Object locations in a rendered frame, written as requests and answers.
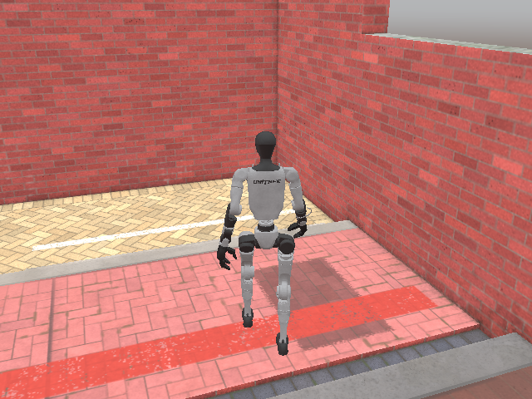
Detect robot right shin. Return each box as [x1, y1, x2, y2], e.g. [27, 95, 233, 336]
[278, 285, 291, 343]

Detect right robot upper arm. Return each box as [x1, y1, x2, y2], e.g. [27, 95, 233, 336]
[283, 167, 304, 211]

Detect right robot forearm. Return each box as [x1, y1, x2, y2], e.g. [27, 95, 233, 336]
[295, 199, 307, 226]

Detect robot head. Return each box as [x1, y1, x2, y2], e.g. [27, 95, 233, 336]
[252, 131, 280, 171]

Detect left robot upper arm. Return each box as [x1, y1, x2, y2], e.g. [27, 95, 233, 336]
[229, 168, 249, 215]

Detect left robot forearm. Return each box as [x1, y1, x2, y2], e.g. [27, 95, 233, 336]
[219, 203, 237, 247]

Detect left robot hand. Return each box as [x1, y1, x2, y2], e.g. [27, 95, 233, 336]
[217, 245, 237, 270]

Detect right robot hand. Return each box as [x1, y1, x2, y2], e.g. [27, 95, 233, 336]
[288, 221, 307, 238]

